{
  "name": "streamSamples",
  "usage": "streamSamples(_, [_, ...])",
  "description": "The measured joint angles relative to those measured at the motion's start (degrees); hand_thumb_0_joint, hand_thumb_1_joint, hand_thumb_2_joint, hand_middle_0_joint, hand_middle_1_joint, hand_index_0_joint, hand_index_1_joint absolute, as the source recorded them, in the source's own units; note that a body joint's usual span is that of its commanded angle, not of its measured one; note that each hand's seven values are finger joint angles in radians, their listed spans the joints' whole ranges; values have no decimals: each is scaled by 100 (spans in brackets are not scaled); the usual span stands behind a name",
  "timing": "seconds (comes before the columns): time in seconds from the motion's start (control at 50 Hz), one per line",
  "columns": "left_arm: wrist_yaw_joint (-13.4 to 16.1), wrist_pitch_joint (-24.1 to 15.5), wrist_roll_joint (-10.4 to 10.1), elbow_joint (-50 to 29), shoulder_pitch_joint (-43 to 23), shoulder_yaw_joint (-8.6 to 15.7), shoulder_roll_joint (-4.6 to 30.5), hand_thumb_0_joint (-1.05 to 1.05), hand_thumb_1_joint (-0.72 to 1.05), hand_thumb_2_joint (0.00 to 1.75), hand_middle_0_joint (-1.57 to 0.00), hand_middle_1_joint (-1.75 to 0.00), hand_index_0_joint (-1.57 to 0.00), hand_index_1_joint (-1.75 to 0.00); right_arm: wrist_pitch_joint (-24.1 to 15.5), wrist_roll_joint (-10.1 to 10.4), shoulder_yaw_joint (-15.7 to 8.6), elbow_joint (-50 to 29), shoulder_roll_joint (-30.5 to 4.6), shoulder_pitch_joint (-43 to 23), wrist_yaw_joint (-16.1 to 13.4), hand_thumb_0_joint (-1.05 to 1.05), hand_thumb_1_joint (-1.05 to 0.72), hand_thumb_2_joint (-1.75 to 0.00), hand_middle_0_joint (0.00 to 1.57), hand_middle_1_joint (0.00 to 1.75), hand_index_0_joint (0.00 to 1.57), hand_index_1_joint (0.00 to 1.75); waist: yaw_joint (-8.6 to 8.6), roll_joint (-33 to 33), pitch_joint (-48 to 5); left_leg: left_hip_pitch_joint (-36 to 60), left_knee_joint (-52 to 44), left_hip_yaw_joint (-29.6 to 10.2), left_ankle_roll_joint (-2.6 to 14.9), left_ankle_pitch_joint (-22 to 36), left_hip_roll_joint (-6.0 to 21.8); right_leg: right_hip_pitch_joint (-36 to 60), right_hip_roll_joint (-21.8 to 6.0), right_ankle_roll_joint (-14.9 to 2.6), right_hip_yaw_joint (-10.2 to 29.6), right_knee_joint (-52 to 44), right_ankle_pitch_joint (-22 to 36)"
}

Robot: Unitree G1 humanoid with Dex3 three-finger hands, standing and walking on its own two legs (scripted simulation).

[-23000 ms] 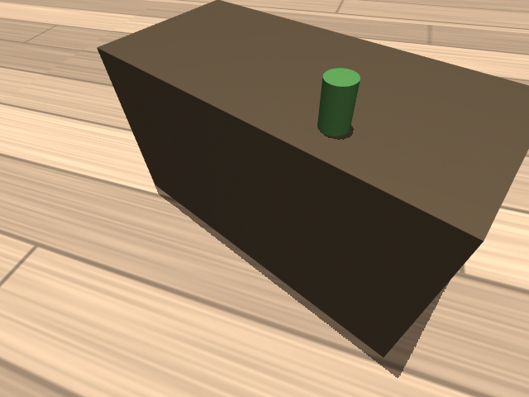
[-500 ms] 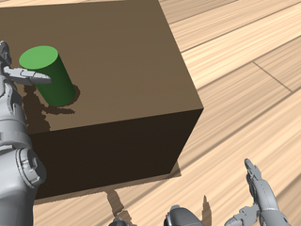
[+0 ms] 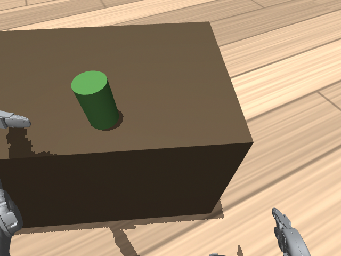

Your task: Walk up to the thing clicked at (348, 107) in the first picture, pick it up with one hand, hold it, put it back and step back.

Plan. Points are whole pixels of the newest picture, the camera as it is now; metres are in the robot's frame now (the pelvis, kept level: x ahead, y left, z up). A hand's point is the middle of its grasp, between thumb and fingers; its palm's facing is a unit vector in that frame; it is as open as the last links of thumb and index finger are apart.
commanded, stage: sink last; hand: left
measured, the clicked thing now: (97, 101) +0.48 +0.20 +0.07
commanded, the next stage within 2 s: home in 0.90 s
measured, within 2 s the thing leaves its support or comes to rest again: neither
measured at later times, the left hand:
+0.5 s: hand (12, 192) +0.22 +0.25 +0.17, palm faces +0.40 -0.83 -0.39, open 17.5 cm
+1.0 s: hand (6, 246) +0.14 +0.23 +0.18, palm faces +0.38 -0.81 -0.45, open 17.5 cm
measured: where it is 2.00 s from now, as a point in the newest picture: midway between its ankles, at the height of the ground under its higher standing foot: outside the picture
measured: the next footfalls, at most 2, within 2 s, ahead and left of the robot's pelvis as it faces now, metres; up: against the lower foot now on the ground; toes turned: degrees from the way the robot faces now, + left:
none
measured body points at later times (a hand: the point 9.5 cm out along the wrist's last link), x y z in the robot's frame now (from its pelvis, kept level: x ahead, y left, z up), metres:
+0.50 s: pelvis +0.00 -0.01 +0.01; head +0.00 -0.03 +0.46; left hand +0.19 +0.30 +0.19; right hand +0.16 -0.28 -0.07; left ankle -0.02 +0.11 -0.71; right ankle +0.00 -0.14 -0.71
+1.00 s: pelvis -0.03 -0.02 +0.01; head -0.04 -0.05 +0.46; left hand +0.12 +0.27 +0.20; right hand +0.13 -0.29 -0.06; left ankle -0.02 +0.11 -0.71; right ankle +0.00 -0.14 -0.71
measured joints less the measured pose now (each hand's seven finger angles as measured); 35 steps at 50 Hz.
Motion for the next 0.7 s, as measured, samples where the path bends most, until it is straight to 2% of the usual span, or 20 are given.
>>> streamSamples(0.1, [261,-68,-85,-1047,911,-293,-424,-1,-60,2,-7,-3,-6,-5,-122,-3,-180,348,-109,-67,-32,-2,52,-6,6,6,6,5,190,58,-119,318,-104,-29,7,-17,1,360,0,-11,-34,-168,7])
streamSamples(0.2, [439,-142,-261,-2880,2407,-523,-1085,-1,-59,2,-7,-3,-6,-4,-213,5,-377,377,-156,-142,-31,-1,51,-6,6,6,6,5,291,192,-122,680,-223,-9,21,-17,-21,707,-24,6,-19,-259,-7])
streamSamples(0.3, [553,-166,-475,-5076,4143,-603,-1710,-1,-57,1,-7,-3,-6,-4,-90,53,-572,224,-102,-75,-43,-1,52,-6,6,6,6,5,355,232,62,959,-354,10,15,28,-47,930,-52,12,-1,-274,-23])
streamSamples(0.42, [812,-256,-630,-7072,5628,-600,-2105,-1,-54,0,-7,-3,-7,-4,89,24,-716,233,-36,29,-207,-1,52,-5,6,6,6,5,536,186,319,1171,-418,-31,-28,80,-61,1106,-67,-27,-42,-223,-49])
streamSamples(0.54, [970,-533,-631,-8148,6577,-614,-2248,-1,-54,0,-7,-4,-7,-4,33,-57,-805,179,9,-40,-362,-2,52,-5,6,6,6,5,635,252,353,1292,-406,-72,-56,108,-85,1204,-93,-56,-82,-121,-87])
streamSamples(0.7, [789,-977,-614,-9022,7630,-855,-2409,-1,-52,0,-6,-4,-6,-4,-155,-65,-863,56,125,72,-325,-1,53,-5,6,6,6,5,683,293,297,1381,-373,-105,-84,145,-121,1256,-130,-84,-112,30,-130])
